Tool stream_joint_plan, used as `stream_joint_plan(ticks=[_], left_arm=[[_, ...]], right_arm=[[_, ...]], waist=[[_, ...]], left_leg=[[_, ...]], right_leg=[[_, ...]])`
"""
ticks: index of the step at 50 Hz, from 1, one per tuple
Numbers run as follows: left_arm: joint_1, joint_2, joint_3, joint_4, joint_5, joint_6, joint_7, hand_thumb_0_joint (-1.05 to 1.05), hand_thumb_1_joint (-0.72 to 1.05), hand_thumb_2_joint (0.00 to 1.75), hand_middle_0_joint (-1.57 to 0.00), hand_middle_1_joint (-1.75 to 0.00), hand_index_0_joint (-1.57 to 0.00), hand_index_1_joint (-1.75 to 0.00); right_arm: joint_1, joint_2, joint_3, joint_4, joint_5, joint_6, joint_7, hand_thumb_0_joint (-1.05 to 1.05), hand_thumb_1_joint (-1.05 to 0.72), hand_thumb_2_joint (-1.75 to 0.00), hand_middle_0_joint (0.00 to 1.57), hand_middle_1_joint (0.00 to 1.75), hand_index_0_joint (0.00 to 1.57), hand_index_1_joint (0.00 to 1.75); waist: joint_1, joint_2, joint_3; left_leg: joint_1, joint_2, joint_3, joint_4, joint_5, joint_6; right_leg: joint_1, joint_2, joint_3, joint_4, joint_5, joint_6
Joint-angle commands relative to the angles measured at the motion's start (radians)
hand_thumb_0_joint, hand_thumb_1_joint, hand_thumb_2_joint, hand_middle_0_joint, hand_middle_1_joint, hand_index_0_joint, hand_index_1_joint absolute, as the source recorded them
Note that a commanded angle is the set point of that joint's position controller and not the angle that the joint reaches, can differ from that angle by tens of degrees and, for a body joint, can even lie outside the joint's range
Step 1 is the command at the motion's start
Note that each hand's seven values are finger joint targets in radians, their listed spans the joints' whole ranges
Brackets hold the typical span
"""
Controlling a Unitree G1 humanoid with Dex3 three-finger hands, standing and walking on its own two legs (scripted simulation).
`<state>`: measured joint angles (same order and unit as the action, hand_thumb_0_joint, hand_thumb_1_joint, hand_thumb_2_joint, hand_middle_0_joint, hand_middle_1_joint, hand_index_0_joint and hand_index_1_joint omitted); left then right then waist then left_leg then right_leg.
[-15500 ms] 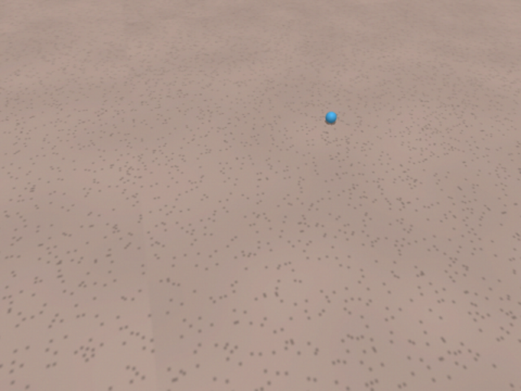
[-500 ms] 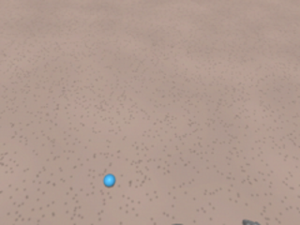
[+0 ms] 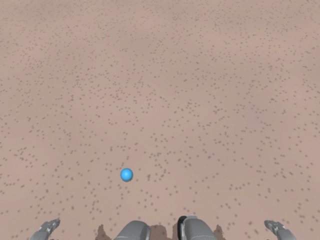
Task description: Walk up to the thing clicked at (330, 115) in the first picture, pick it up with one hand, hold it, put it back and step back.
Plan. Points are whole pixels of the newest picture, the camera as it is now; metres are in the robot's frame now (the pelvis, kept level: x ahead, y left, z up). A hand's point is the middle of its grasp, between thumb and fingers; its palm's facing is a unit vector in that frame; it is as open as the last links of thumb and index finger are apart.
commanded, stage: walk up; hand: left
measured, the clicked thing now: (126, 174) +0.50 +0.25 -0.71
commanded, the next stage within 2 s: none
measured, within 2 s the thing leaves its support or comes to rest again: neither
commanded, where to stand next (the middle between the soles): +0.12 +0.02 m, yaw +0 degrees
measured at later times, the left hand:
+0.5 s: hand out of the picture -0.13 +0.32 -0.12, palm faces +0.01 -0.90 -0.43, open 7.4 cm
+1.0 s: hand out of the picture -0.12 +0.28 -0.11, palm faces +0.04 -0.91 -0.41, open 7.4 cm
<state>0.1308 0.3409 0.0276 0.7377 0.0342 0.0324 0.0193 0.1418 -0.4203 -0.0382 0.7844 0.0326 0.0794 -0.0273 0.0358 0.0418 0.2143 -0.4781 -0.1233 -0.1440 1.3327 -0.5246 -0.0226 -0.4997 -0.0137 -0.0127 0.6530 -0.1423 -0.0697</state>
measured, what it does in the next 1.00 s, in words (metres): walks backwards: left foot, then right foot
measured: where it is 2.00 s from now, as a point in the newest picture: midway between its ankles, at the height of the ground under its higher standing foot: outside the picture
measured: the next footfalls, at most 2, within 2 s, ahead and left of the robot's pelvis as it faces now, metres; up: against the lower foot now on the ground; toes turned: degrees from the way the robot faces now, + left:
left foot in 0.20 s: -0.05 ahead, +0.12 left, +0.00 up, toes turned +4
right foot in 0.62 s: -0.16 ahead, -0.10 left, +0.00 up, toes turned -5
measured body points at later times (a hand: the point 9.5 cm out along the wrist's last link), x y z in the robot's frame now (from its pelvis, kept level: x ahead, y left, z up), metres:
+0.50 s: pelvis -0.13 +0.02 +0.02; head -0.13 +0.03 +0.47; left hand -0.13 +0.37 -0.09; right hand -0.06 -0.30 -0.08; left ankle -0.09 +0.12 -0.71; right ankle -0.21 -0.10 -0.66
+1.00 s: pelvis -0.13 +0.00 +0.02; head -0.13 -0.02 +0.47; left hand -0.12 +0.32 -0.08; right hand -0.11 -0.33 -0.10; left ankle -0.03 +0.16 -0.67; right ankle -0.20 -0.10 -0.72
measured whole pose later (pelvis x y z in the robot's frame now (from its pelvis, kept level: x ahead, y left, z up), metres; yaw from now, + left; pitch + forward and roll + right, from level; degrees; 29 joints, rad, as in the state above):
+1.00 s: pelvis -0.13 +0.00 +0.02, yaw +1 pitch -4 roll +0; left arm 0.39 0.38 0.09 0.88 0.04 -0.06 -0.03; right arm 0.37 -0.42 -0.08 0.92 -0.02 0.03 0.09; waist 0.01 0.03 0.05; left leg -0.47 0.04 -0.07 0.78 -0.20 -0.02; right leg 0.02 0.00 -0.11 0.37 -0.33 -0.03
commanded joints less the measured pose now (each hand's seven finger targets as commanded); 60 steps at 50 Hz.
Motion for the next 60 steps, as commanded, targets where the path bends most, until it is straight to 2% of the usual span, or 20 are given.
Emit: stream_joint_plan(ticks=[1, 6, 10, 12, 13, 17, 19, 26, 30, 31, 32, 34, 37, 42, 46, 52, 55, 57, 58, 60], left_arm=[[0.066, 0.220, 0.096, -0.080, 0.017, 0.000, 0.026, 0.00, 0.90, 0.90, -0.20, -0.30, -0.20, -0.30], [0.037, 0.270, 0.112, -0.063, 0.008, 0.019, 0.024, 0.00, 0.90, 0.90, -0.20, -0.30, -0.20, -0.30], [-0.055, 0.330, 0.121, -0.043, -0.013, 0.017, 0.020, 0.00, 0.90, 0.90, -0.20, -0.30, -0.20, -0.30], [-0.024, 0.231, 0.098, -0.025, -0.033, 0.007, 0.033, 0.00, 0.90, 0.90, -0.20, -0.30, -0.20, -0.30], [-0.073, 0.324, 0.143, -0.015, -0.015, 0.003, 0.044, 0.00, 0.90, 0.90, -0.20, -0.30, -0.20, -0.30], [0.162, 0.294, 0.140, 0.134, -0.046, 0.002, 0.032, 0.00, 0.90, 0.90, -0.20, -0.30, -0.20, -0.30], [0.276, 0.312, 0.138, 0.131, -0.028, -0.022, -0.003, 0.00, 0.90, 0.90, -0.20, -0.30, -0.20, -0.30], [0.065, 0.258, 0.098, 0.074, 0.000, -0.084, -0.035, 0.00, 0.90, 0.90, -0.20, -0.30, -0.20, -0.30], [0.455, 0.247, 0.114, 0.209, 0.002, -0.082, -0.037, 0.00, 0.90, 0.90, -0.20, -0.30, -0.20, -0.30], [0.583, 0.283, 0.132, 0.253, 0.004, -0.085, -0.025, 0.00, 0.90, 0.90, -0.20, -0.30, -0.20, -0.30], [0.569, 0.381, 0.154, 0.226, 0.003, -0.083, -0.020, 0.00, 0.90, 0.90, -0.20, -0.30, -0.20, -0.30], [0.285, 0.432, 0.158, 0.109, 0.012, -0.090, -0.010, 0.00, 0.90, 0.90, -0.20, -0.30, -0.20, -0.30], [0.135, 0.334, 0.124, 0.080, 0.007, -0.133, -0.002, 0.00, 0.90, 0.90, -0.20, -0.30, -0.20, -0.30], [0.207, 0.307, 0.129, 0.081, 0.006, -0.133, -0.008, 0.00, 0.90, 0.90, -0.20, -0.30, -0.20, -0.30], [0.225, 0.350, 0.147, 0.062, 0.007, -0.123, -0.020, 0.00, 0.90, 0.90, -0.20, -0.30, -0.20, -0.30], [0.264, 0.330, 0.119, 0.055, -0.017, -0.103, -0.038, 0.00, 0.90, 0.90, -0.20, -0.30, -0.20, -0.30], [0.270, 0.275, 0.085, 0.038, -0.026, -0.096, -0.038, 0.00, 0.90, 0.90, -0.20, -0.30, -0.20, -0.30], [0.317, 0.151, 0.054, 0.010, -0.045, -0.093, -0.040, 0.00, 0.90, 0.90, -0.20, -0.30, -0.20, -0.30], [0.251, 0.280, 0.075, 0.021, -0.039, -0.086, -0.022, 0.00, 0.90, 0.90, -0.20, -0.30, -0.20, -0.30], [0.187, 0.282, 0.064, 0.022, -0.044, -0.089, -0.023, 0.00, 0.90, 0.90, -0.20, -0.30, -0.20, -0.30]], right_arm=[[0.137, -0.164, -0.050, -0.025, -0.018, -0.035, -0.024, 0.00, -0.90, -0.90, 0.20, 0.30, 0.20, 0.30], [0.171, -0.174, -0.055, 0.006, -0.041, -0.046, -0.017, 0.00, -0.90, -0.90, 0.20, 0.30, 0.20, 0.30], [0.343, -0.193, -0.090, 0.083, -0.071, -0.007, 0.035, 0.00, -0.90, -0.90, 0.20, 0.30, 0.20, 0.30], [0.183, -0.293, -0.099, 0.003, -0.093, 0.004, 0.055, 0.00, -0.90, -0.90, 0.20, 0.30, 0.20, 0.30], [0.011, -0.365, -0.112, -0.057, -0.091, -0.005, 0.048, 0.00, -0.90, -0.90, 0.20, 0.30, 0.20, 0.30], [-0.104, -0.189, -0.067, -0.089, -0.124, -0.034, 0.027, 0.00, -0.90, -0.90, 0.20, 0.30, 0.20, 0.30], [0.016, -0.265, -0.105, -0.070, -0.118, -0.054, 0.058, 0.00, -0.90, -0.90, 0.20, 0.30, 0.20, 0.30], [0.254, -0.282, -0.123, 0.007, -0.086, -0.081, 0.056, 0.00, -0.90, -0.90, 0.20, 0.30, 0.20, 0.30], [0.004, -0.274, -0.113, -0.067, -0.074, -0.067, 0.070, 0.00, -0.90, -0.90, 0.20, 0.30, 0.20, 0.30], [-0.065, -0.194, -0.092, -0.087, -0.071, -0.061, 0.066, 0.00, -0.90, -0.90, 0.20, 0.30, 0.20, 0.30], [-0.045, -0.108, -0.068, -0.107, -0.056, -0.056, 0.067, 0.00, -0.90, -0.90, 0.20, 0.30, 0.20, 0.30], [0.001, -0.234, -0.107, -0.084, -0.041, -0.055, 0.069, 0.00, -0.90, -0.90, 0.20, 0.30, 0.20, 0.30], [0.155, -0.217, -0.105, 0.017, -0.027, -0.076, 0.099, 0.00, -0.90, -0.90, 0.20, 0.30, 0.20, 0.30], [0.142, -0.184, -0.086, 0.013, -0.033, -0.085, 0.113, 0.00, -0.90, -0.90, 0.20, 0.30, 0.20, 0.30], [0.069, -0.203, -0.099, -0.014, -0.042, -0.093, 0.114, 0.00, -0.90, -0.90, 0.20, 0.30, 0.20, 0.30], [0.035, -0.168, -0.084, -0.006, -0.064, -0.128, 0.093, 0.00, -0.90, -0.90, 0.20, 0.30, 0.20, 0.30], [0.298, -0.190, -0.104, 0.065, -0.068, -0.155, 0.061, 0.00, -0.90, -0.90, 0.20, 0.30, 0.20, 0.30], [0.414, -0.326, -0.138, 0.041, -0.077, -0.166, 0.038, 0.00, -0.90, -0.90, 0.20, 0.30, 0.20, 0.30], [0.386, -0.347, -0.143, 0.041, -0.035, -0.164, 0.039, 0.00, -0.90, -0.90, 0.20, 0.30, 0.20, 0.30], [0.303, -0.275, -0.112, 0.018, -0.033, -0.160, 0.032, 0.00, -0.90, -0.90, 0.20, 0.30, 0.20, 0.30]], waist=[[0.024, -0.219, -0.328], [0.014, -0.264, -0.320], [-0.096, -0.202, -0.280], [-0.095, 0.404, -0.186], [-0.097, 0.395, -0.069], [0.029, 0.091, -0.121], [-0.012, 0.192, -0.264], [-0.150, 0.083, -0.169], [0.068, 0.136, -0.184], [0.145, -0.046, -0.156], [0.132, -0.363, -0.107], [0.033, -0.171, 0.034], [-0.084, -0.144, 0.023], [-0.027, -0.182, 0.010], [0.016, -0.205, 0.016], [0.034, -0.149, -0.012], [-0.095, 0.023, -0.204], [-0.132, 0.280, -0.305], [-0.143, 0.170, -0.304], [-0.105, 0.016, -0.156]], left_leg=[[-0.105, 0.032, 0.047, -0.154, -0.015, -0.031], [0.080, 0.097, 0.119, -0.507, 0.002, 0.005], [0.410, 0.090, 0.188, -0.675, 0.061, 0.104], [0.056, 0.438, -0.389, -1.084, -0.371, 0.275], [-0.291, 0.556, -0.529, -1.218, -0.423, 0.382], [-0.122, 0.256, -0.039, -1.042, -0.027, 0.141], [0.231, 0.262, -0.129, -1.078, -0.299, 0.157], [0.547, 0.415, -0.261, -1.031, -0.115, 0.271], [0.058, 0.254, 0.002, -1.055, -0.168, 0.110], [-0.169, 0.161, 0.114, -0.808, -0.152, 0.038], [-0.397, 0.026, 0.152, -0.421, -0.099, 0.036], [-0.335, 0.104, -0.088, -0.310, 0.111, 0.016], [-0.230, 0.083, -0.064, -0.251, 0.288, 0.006], [-0.159, 0.106, 0.030, -0.346, 0.372, -0.015], [-0.133, 0.162, 0.044, -0.525, 0.326, -0.010], [0.008, 0.175, 0.212, -0.739, 0.237, 0.039], [0.434, 0.097, 0.234, -0.889, 0.305, 0.081], [0.749, 0.498, -0.467, -0.980, 0.232, 0.239], [0.681, 0.582, -0.580, -1.017, 0.312, 0.345], [0.449, 0.491, -0.270, -1.007, 0.512, 0.294]], right_leg=[[0.472, -0.203, 0.224, -0.190, 0.152, -0.154], [0.356, -0.271, 0.266, -0.229, 0.045, -0.136], [-0.066, -0.250, 0.236, -0.350, -0.481, 0.035], [-0.156, 0.080, -0.055, 0.340, -0.514, 0.083], [0.013, 0.094, 0.086, 0.628, -0.499, 0.071], [0.033, 0.156, 0.131, 0.716, -0.262, 0.046], [0.002, 0.100, -0.030, 0.515, -0.295, 0.090], [-0.077, 0.040, 0.026, -0.012, -0.498, 0.063], [0.547, 0.091, -0.154, -0.368, -0.244, 0.013], [0.750, 0.038, -0.052, -0.490, -0.206, 0.020], [0.696, -0.251, 0.459, -0.529, -0.541, 0.009], [0.305, -0.441, 0.663, -0.642, -0.942, -0.065], [0.335, -0.232, 0.273, -0.595, -0.592, -0.012], [0.321, -0.191, 0.105, -0.559, -0.430, -0.031], [0.337, -0.253, 0.165, -0.545, -0.537, -0.067], [0.423, -0.252, 0.070, -0.375, -0.099, -0.117], [0.341, -0.149, -0.042, 0.116, 0.314, -0.058], [-0.127, 0.100, -0.005, 0.503, -0.386, 0.041], [-0.142, 0.015, 0.109, 0.587, -0.439, 0.010], [-0.096, -0.025, 0.173, 0.588, -0.339, 0.011]])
